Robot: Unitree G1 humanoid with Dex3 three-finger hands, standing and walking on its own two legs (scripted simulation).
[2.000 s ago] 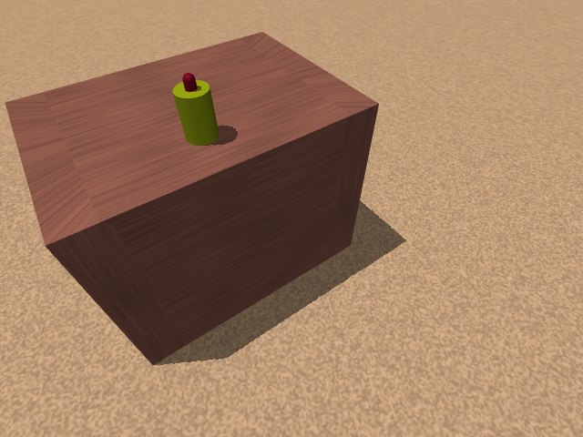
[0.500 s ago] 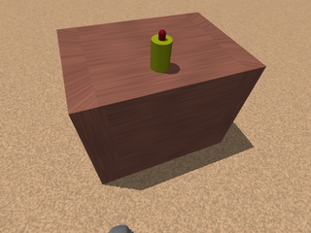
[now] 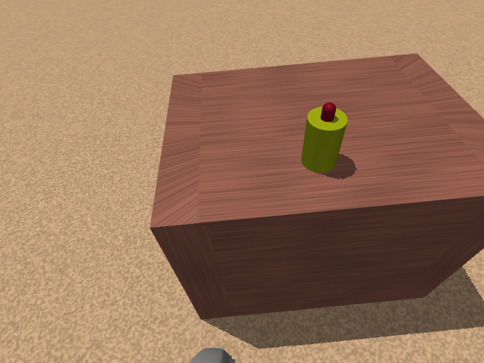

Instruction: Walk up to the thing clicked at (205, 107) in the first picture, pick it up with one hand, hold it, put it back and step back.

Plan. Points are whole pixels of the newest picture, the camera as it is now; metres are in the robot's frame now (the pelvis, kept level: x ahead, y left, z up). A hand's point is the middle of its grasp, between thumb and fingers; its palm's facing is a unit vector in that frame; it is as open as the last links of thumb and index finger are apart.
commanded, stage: walk up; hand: right
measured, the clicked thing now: (323, 134) +0.60 -0.14 +0.02
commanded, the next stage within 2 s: stand in 1.74 s
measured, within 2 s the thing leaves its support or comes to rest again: neither
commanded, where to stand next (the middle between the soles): +0.11 +0.01 m, yaw +6 degrees
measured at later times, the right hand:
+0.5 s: hand (387, 321) +0.24 -0.24 -0.15, palm faces -0.14 +0.92 -0.36, open 7.4 cm
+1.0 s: hand (388, 345) +0.20 -0.23 -0.15, palm faces -0.18 +0.92 -0.34, open 7.4 cm
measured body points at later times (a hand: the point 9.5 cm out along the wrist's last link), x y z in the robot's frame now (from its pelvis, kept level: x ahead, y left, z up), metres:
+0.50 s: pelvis +0.07 -0.01 -0.02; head +0.10 -0.01 +0.43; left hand +0.10 +0.31 -0.14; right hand +0.25 -0.29 -0.13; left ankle +0.12 +0.12 -0.72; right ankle +0.08 -0.14 -0.73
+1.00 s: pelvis +0.07 +0.00 +0.00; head +0.08 +0.01 +0.45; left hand +0.12 +0.32 -0.13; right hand +0.21 -0.28 -0.12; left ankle +0.09 +0.12 -0.73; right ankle +0.09 -0.15 -0.73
